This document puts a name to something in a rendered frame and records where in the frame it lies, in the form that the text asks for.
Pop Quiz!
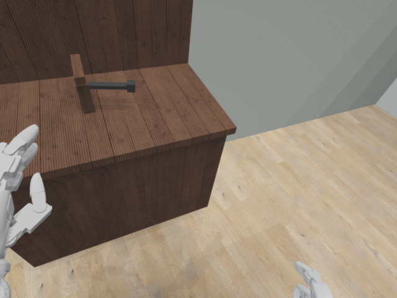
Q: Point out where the counter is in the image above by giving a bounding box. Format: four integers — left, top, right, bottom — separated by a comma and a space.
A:
0, 0, 237, 267

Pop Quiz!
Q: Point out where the robot right hand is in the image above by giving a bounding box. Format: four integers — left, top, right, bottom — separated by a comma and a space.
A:
293, 261, 333, 298

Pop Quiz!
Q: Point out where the tap lever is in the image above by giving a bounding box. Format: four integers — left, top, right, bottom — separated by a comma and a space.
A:
88, 80, 135, 93

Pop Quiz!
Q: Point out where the robot left hand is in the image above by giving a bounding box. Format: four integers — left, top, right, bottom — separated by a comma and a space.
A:
0, 124, 52, 259

